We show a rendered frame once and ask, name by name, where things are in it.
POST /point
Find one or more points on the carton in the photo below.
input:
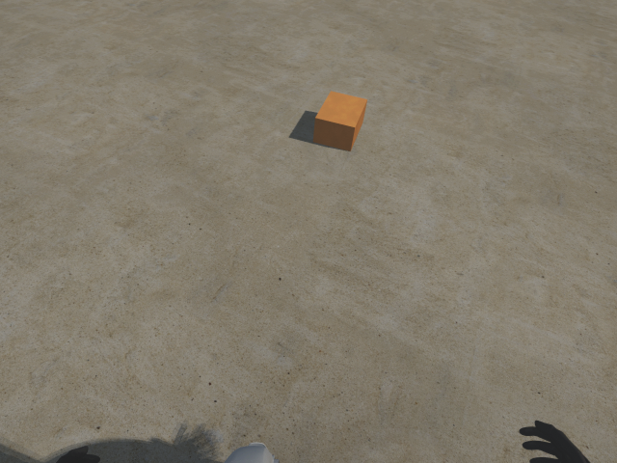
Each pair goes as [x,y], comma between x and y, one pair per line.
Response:
[339,121]

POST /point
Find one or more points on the right robot hand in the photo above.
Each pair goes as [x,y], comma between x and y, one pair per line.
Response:
[559,445]

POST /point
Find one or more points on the robot left shin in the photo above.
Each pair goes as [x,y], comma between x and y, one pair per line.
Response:
[257,444]

